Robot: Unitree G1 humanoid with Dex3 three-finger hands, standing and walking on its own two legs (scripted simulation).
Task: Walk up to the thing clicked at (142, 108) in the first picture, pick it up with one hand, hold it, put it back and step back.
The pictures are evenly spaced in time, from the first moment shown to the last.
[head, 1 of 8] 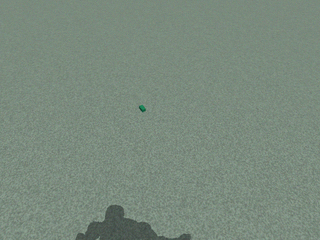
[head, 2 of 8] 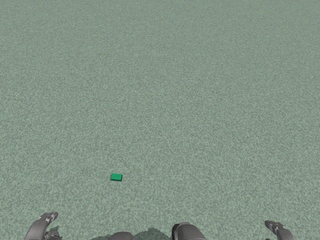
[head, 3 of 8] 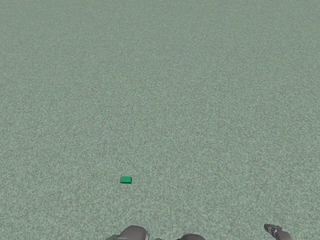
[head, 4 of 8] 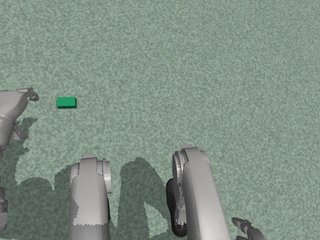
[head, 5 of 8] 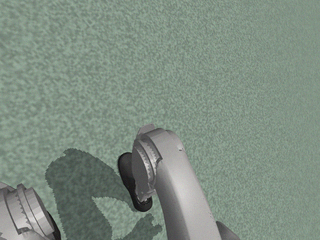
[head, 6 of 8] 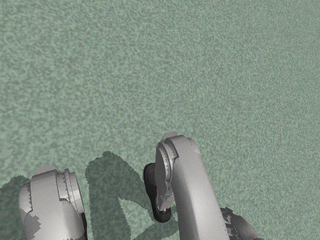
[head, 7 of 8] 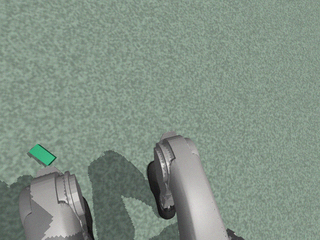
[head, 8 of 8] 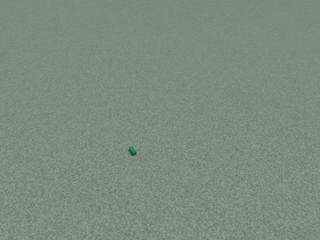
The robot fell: no
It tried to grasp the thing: yes
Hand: left
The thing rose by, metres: 0.36
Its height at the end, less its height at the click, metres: +0.00
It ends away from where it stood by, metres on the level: 0.21
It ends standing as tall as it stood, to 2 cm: yes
